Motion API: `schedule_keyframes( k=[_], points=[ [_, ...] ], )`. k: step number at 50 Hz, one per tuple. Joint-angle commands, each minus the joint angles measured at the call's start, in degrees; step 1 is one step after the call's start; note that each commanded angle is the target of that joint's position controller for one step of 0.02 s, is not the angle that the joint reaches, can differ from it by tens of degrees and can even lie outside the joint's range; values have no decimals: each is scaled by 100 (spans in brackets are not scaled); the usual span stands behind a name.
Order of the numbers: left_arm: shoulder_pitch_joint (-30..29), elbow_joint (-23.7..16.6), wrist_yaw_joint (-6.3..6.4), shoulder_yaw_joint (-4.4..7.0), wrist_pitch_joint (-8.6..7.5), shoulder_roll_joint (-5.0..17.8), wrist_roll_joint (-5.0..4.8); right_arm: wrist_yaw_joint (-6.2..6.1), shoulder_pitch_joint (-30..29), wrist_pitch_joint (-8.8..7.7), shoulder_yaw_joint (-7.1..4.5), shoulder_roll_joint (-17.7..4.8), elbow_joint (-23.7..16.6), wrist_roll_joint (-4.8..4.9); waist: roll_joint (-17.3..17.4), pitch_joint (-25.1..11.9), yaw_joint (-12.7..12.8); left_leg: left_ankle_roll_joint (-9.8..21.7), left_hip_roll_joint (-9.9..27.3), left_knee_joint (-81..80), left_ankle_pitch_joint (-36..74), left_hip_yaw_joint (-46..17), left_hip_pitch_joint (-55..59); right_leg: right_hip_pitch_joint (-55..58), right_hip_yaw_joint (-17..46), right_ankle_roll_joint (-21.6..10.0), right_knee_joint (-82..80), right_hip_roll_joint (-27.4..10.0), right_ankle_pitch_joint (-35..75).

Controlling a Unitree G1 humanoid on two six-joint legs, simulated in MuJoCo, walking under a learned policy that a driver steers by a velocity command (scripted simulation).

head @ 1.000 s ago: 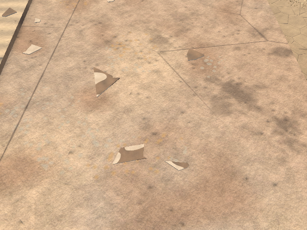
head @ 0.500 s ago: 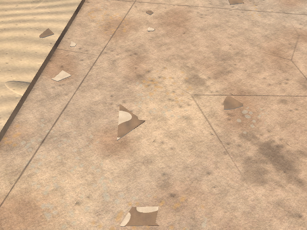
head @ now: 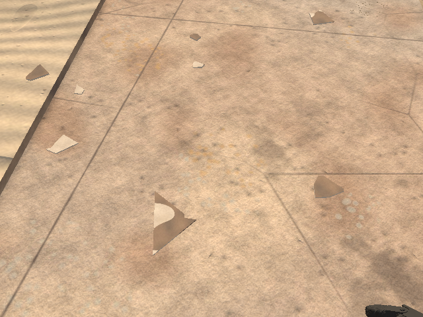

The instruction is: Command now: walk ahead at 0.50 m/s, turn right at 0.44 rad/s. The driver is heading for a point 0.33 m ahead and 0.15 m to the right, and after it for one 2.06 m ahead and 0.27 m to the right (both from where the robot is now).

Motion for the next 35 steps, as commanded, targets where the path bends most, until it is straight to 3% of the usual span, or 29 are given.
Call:
schedule_keyframes(
  k=[1,3,6,11,14,15,17,18,19,20,21,22,23,24,25,26,27,29,32,35],
  points=[
    [-314,-606,19,200,-7,574,33,-14,717,-16,-188,-539,64,-19,856,-299,-414,970,1651,-1701,-233,-1786,1862,-2070,196,28,586,-706,606],
    [-236,-629,-10,175,132,319,21,-4,490,-83,-230,-561,137,-43,856,-100,-225,981,1524,-2046,223,-1166,1284,-1742,132,89,468,-797,895],
    [-512,-834,-21,183,209,269,74,-42,531,-148,-312,-745,294,-61,583,25,-178,1074,1570,-2216,872,-549,1270,-2006,201,183,-14,-850,1511],
    [-1393,-1142,-216,102,132,142,84,-127,747,-64,-391,-1027,469,-16,389,193,-474,904,1441,-2222,1134,367,1545,-1819,-182,110,-1667,-736,2778],
    [-1897,-1401,-305,94,145,188,78,-135,1006,31,-451,-1195,596,72,360,344,-643,815,1610,-2111,1118,550,2049,-1902,-374,-25,-2207,-676,2598],
    [-2004,-1488,-333,109,149,232,94,-142,990,84,-464,-1231,619,97,360,428,-631,749,1635,-1912,1556,642,2215,-1925,-446,-85,-2380,-626,2429],
    [-1929,-1603,-380,185,155,370,155,-185,929,201,-504,-1369,614,157,516,244,-487,584,1641,-1196,3274,819,2469,-1543,-755,-233,-2559,-330,1929],
    [-1606,-1572,-388,262,160,504,170,-215,881,251,-525,-1445,586,198,640,-38,-294,481,1579,-590,4224,888,2515,-1050,-932,-337,-2619,-85,1735],
    [-876,-1398,-371,399,158,720,161,-235,790,298,-515,-1424,549,241,571,-443,111,317,1385,407,4547,1020,2359,-123,-1052,-488,-2994,205,2058],
    [-147,-1220,-267,578,183,1090,176,-234,919,279,-446,-1250,535,214,268,-885,456,-9,1070,1749,3669,1123,1625,1219,-815,-701,-3356,268,3093],
    [-51,-1229,-119,670,244,1730,172,-176,1371,223,-218,-509,346,-187,-1383,-1367,-31,-385,438,3767,-1736,1045,-341,2969,1055,-1259,-2828,-1186,5943],
    [-259,-1610,-179,618,181,1833,265,-110,1700,116,-138,-643,229,-107,-1476,-2702,-106,-565,-338,5360,-3368,-195,-1490,3974,3685,-2532,-3474,-2344,5461],
    [-320,-1686,-245,524,158,1416,246,-93,1034,82,-269,-1156,222,99,-333,-2610,293,-448,-5,5464,-2856,-783,-1701,3707,3067,-2237,-3745,-2058,5296],
    [-587,-1646,-243,467,123,1203,173,-127,667,85,-238,-1086,55,162,-193,-1859,165,-355,160,5077,-2322,-675,-1921,3036,2345,-1973,-3783,-1770,4978],
    [-858,-1638,-212,420,122,1020,109,-209,639,131,-229,-1014,145,64,184,-1288,-38,-386,374,4664,-1956,-652,-1841,2251,1902,-1718,-3871,-1485,4754],
    [-1084,-1679,-164,385,150,911,123,-264,659,206,-259,-1077,137,2,63,-1059,-214,-399,476,4338,-1736,-692,-1534,1580,1690,-1640,-4007,-1345,4641],
    [-1212,-1744,-139,373,178,906,211,-269,732,295,-278,-1106,135,0,-69,-969,-363,-393,472,4185,-1613,-697,-1153,1054,1580,-1593,-4160,-1238,4586],
    [-1322,-1773,-103,400,184,974,267,-292,874,392,-250,-952,157,-34,-128,-992,-498,-468,356,3718,-1490,-615,-836,584,1371,-1597,-4230,-1123,4876],
    [-1276,-1748,7,444,256,1088,203,-331,681,459,-197,-817,101,-71,-194,-1084,-457,-607,202,2947,-1123,-635,-809,459,1300,-1520,-4187,-984,4618],
    [-1435,-1742,85,334,341,845,219,-291,638,532,-151,-745,179,-11,-364,-1148,-384,-642,294,2308,-477,-588,-518,360,1062,-1312,-4250,-893,3437]
  ],
)
Velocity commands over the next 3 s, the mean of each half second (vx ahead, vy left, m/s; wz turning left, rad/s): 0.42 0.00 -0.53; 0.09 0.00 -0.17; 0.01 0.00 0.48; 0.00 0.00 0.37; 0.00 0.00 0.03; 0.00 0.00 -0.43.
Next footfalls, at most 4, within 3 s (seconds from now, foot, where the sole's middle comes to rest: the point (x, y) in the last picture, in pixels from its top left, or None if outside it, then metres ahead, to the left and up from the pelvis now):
0.40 right None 0.34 -0.18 -0.77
0.84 left None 0.44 0.03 -0.77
1.36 left None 0.40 0.09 -0.77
1.86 right None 0.41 -0.15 -0.77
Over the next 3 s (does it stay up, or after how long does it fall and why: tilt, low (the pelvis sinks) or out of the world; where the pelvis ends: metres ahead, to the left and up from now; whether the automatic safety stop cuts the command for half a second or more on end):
stays up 0.34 -0.08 0.01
